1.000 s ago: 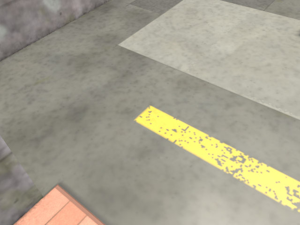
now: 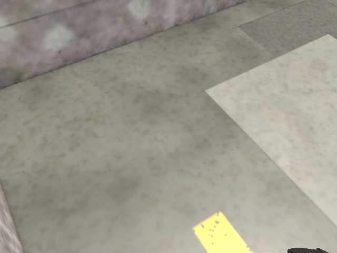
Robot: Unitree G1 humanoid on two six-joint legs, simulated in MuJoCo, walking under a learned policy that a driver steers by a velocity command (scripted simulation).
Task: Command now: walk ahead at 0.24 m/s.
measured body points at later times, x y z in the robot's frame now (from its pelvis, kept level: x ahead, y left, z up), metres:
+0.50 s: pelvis +0.09 -0.05 +0.00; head +0.12 -0.08 +0.45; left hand +0.28 +0.20 -0.09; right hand +0.19 -0.35 -0.12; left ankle +0.07 +0.09 -0.66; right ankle +0.11 -0.14 -0.73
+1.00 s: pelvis +0.20 -0.05 +0.01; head +0.23 -0.05 +0.45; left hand +0.46 +0.14 -0.09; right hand +0.22 -0.36 -0.07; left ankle +0.27 +0.04 -0.73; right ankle +0.12 -0.16 -0.65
